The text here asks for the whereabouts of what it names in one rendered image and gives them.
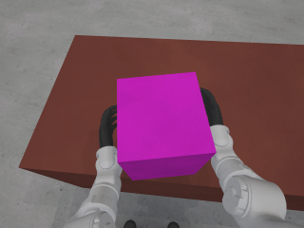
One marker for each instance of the carton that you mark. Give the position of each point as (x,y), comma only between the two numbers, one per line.
(162,126)

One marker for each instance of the robot left upper arm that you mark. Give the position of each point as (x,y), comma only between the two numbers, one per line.
(98,219)

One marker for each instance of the robot right forearm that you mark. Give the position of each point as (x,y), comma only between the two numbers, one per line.
(225,162)

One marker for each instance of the robot right upper arm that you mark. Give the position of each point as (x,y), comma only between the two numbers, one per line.
(255,203)

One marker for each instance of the pedestal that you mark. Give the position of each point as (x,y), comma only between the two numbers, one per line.
(259,88)

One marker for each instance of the robot left forearm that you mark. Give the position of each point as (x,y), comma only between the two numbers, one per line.
(105,191)

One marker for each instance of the right robot hand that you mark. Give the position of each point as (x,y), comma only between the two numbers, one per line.
(211,107)

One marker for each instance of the left robot hand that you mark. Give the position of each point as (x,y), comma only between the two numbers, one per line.
(107,127)

